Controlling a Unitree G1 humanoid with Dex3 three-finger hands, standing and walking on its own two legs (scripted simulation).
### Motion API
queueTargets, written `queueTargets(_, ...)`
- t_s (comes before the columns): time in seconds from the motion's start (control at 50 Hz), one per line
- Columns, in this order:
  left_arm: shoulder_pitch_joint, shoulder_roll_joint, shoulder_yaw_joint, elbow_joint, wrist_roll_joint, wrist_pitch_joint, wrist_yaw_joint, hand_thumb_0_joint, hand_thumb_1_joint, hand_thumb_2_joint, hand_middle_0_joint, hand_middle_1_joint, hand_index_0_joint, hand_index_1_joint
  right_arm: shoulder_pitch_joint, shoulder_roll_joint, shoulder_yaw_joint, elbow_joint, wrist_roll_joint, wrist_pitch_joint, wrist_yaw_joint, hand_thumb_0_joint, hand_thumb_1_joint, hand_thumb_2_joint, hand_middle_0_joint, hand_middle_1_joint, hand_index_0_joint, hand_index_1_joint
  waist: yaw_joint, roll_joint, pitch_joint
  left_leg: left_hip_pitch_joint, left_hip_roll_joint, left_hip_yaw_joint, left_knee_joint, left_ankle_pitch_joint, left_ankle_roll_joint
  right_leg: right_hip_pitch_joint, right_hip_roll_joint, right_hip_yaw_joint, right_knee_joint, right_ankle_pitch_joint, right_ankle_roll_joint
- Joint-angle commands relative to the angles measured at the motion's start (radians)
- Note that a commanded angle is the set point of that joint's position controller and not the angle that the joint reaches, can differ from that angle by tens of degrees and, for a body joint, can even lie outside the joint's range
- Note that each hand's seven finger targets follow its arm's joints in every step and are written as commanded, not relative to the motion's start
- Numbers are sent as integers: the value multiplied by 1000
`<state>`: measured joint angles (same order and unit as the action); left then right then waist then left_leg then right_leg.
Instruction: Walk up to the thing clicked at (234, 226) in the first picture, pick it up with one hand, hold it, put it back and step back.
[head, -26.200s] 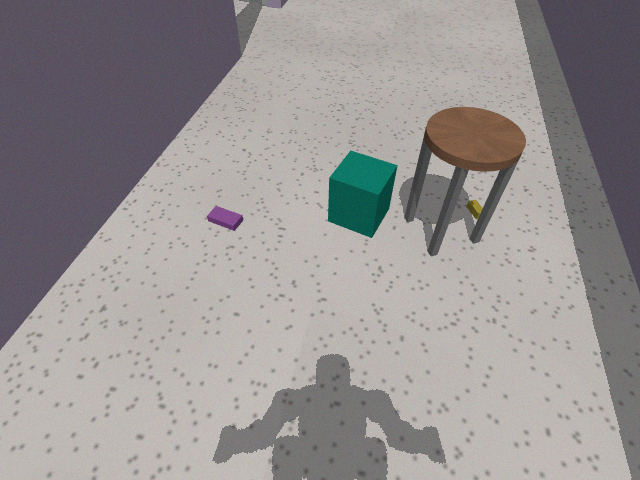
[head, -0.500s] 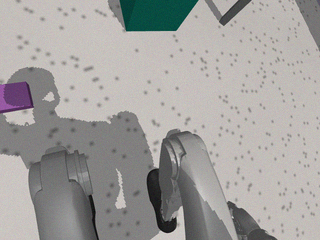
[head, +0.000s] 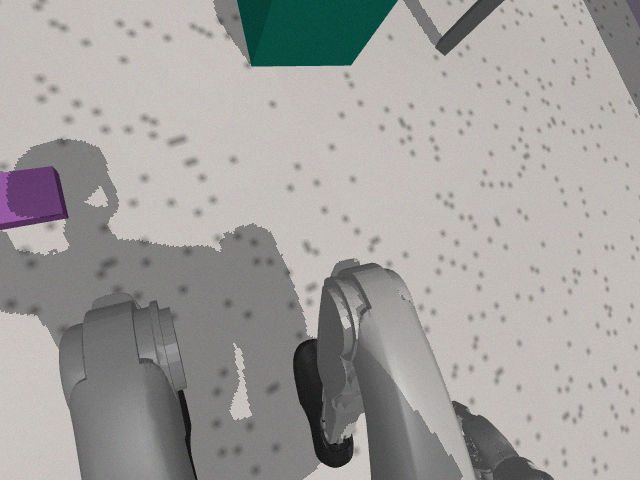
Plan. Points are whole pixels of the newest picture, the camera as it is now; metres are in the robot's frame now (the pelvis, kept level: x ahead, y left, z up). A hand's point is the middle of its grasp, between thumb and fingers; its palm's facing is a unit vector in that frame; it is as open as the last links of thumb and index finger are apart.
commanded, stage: rise first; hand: left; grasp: from above
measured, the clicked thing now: (4, 201) +0.45 +0.36 -0.29
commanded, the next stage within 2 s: none
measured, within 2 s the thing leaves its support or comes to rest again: neither
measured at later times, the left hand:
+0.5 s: hand out of the picture +0.40 +0.39 -0.18, palm faces -0.46 -0.15 -0.88, open 14.1 cm
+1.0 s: hand out of the picture +0.41 +0.39 -0.18, palm faces -0.43 -0.15 -0.89, open 14.0 cm
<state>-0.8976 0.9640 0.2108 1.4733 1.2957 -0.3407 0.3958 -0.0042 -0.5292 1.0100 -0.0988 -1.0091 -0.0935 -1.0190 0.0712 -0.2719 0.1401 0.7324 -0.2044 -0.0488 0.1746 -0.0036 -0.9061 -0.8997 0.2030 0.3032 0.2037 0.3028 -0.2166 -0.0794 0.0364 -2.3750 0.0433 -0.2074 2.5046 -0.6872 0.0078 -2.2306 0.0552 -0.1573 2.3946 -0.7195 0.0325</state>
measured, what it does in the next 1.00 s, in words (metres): stands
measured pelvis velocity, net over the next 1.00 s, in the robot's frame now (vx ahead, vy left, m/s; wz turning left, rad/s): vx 0.00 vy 0.00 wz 0.00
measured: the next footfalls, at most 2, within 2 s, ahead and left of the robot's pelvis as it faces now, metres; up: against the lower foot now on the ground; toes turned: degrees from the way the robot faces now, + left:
none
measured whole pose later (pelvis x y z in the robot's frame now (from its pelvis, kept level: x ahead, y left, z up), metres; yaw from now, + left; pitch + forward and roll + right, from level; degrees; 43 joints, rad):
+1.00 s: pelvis +0.00 +0.00 +0.00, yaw +0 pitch +30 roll -12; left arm -0.93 0.98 0.20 1.49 1.31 -0.34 0.39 0.00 -0.52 1.02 -0.10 -1.00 -0.10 -1.01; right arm 0.08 -0.27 0.15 0.73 -0.19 -0.05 0.16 0.00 -0.90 -0.90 0.20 0.30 0.20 0.30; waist -0.23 -0.08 0.04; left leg -2.37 0.04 -0.21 2.50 -0.67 0.01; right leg -2.23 0.06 -0.16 2.38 -0.70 0.04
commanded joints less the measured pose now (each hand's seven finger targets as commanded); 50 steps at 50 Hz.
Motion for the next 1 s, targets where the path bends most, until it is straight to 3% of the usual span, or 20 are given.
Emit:
queueTargets(0.0,-268,308,34,-155,-24,-3,42,0,-557,1015,-88,-1010,-78,-1020,185,-283,-82,-4,9,-4,-11,0,-901,-901,200,300,200,300,9,430,-657,565,-1,91,-256,198,12,257,33,-58,-231,251,-59)
queueTargets(0.12,-272,303,29,-146,-20,8,43,0,-554,1011,-81,-1023,-76,-1028,189,-281,-84,-1,14,-6,-13,0,-901,-901,200,300,200,300,4,405,-666,551,-1,98,-253,194,15,267,34,-53,-244,250,-56)
queueTargets(0.2,-280,321,37,-148,-21,18,37,0,-566,1020,-74,-1028,-67,-1035,186,-285,-85,-4,17,-5,-16,0,-900,-901,200,300,200,300,20,439,-679,579,-2,94,-266,196,11,255,31,-56,-233,244,-60)
queueTargets(0.24,-265,282,13,-132,-25,23,26,0,-562,1019,-81,-1019,-72,-1029,189,-283,-87,-5,17,-4,-16,0,-899,-901,200,300,200,300,3,411,-652,564,-3,91,-269,182,13,251,30,-57,-238,239,-58)
queueTargets(0.3,-254,305,21,-124,-27,28,11,0,-565,1025,-83,-1009,-72,-1021,191,-283,-87,-6,27,-3,-17,0,-901,-901,200,300,200,300,12,405,-641,552,-5,89,-274,181,13,251,28,-52,-238,237,-60)
queueTargets(0.34,-252,269,-1,-148,-36,22,-2,0,-555,1017,-89,-1014,-80,-1023,187,-281,-89,-8,25,0,-16,0,-900,-901,200,300,200,300,10,409,-663,574,-2,86,-279,185,12,254,29,-55,-240,242,-59)
queueTargets(0.38,-246,271,-6,-123,-37,18,-8,0,-544,1004,-84,-1022,-80,-1025,194,-284,-88,-13,26,-1,-15,0,-899,-900,200,300,200,300,-3,397,-632,561,-2,81,-272,185,13,243,27,-55,-236,242,-58)
queueTargets(0.46,-269,323,36,-196,-30,-1,-1,0,-551,1013,-92,-1005,-83,-1014,194,-284,-83,-15,24,7,-13,0,-899,-900,200,300,200,300,23,454,-711,624,-3,84,-274,239,8,271,27,-57,-225,273,-60)
queueTargets(0.5,-273,311,28,-203,-32,-9,5,0,-560,1016,-80,-1016,-72,-1023,186,-282,-82,-14,28,9,-12,0,-898,-900,200,300,200,300,22,473,-701,622,-2,82,-280,231,5,255,27,-57,-222,268,-63)
queueTargets(0.54,-269,296,22,-170,-25,-9,8,0,-564,1021,-79,-1009,-69,-1019,193,-282,-86,-10,28,7,-11,0,-896,-899,200,300,200,300,4,434,-659,585,-3,87,-268,206,11,243,28,-55,-231,253,-61)
queueTargets(0.6,-261,308,35,-174,-22,-13,22,0,-565,1031,-91,-985,-75,-1001,186,-280,-83,-14,24,9,-14,0,-894,-898,200,300,200,300,19,440,-669,571,-6,100,-274,184,11,258,30,-54,-243,234,-60)
queueTargets(0.7,-282,265,-3,-120,-14,-5,22,0,-561,1031,-80,-1006,-69,-1017,193,-284,-86,-7,24,5,-18,0,-892,-897,200,300,200,300,-14,403,-629,556,-5,88,-276,155,13,225,28,-59,-244,216,-59)
queueTargets(0.8,-286,278,-14,-86,-9,4,25,0,-558,1024,-82,-1016,-73,-1025,202,-279,-73,-2,21,-5,-20,0,-897,-899,200,300,200,300,-16,385,-631,543,-7,96,-261,184,17,258,30,-52,-249,244,-57)
queueTargets(0.82,-292,289,-1,-105,-18,2,27,0,-549,1017,-87,-1010,-79,-1017,198,-281,-76,-4,25,-4,-21,0,-896,-898,200,300,200,300,-4,379,-657,555,-4,93,-261,189,17,261,31,-54,-250,245,-56)
queueTargets(0.88,-295,314,9,-107,-12,4,31,0,-540,1011,-98,-999,-89,-1008,201,-283,-67,-6,17,-9,-22,0,-896,-899,200,300,200,300,-9,395,-669,557,-7,100,-248,205,18,285,29,-49,-247,259,-53)
queueTargets(0.94,-303,368,49,-147,-17,3,41,0,-517,982,-103,-995,-100,-997,188,-284,-67,-11,19,-9,-24,0,-895,-897,200,300,200,300,19,439,-709,569,-6,105,-255,210,13,296,31,-48,-240,260,-57)
queueTargets(0.96,-254,330,24,-81,-7,12,37,0,-548,1010,-87,-1002,-79,-1010,189,-278,-66,-10,17,-10,-24,0,-895,-898,200,300,200,300,9,422,-670,559,-6,103,-254,202,15,280,33,-48,-240,253,-58)
queueTargets(0.98,-265,325,30,-108,-14,11,37,0,-536,998,-85,-1010,-82,-1012,187,-283,-71,-11,18,-11,-23,0,-894,-897,200,300,200,300,5,419,-662,550,-5,102,-260,187,14,269,33,-53,-239,240,-59)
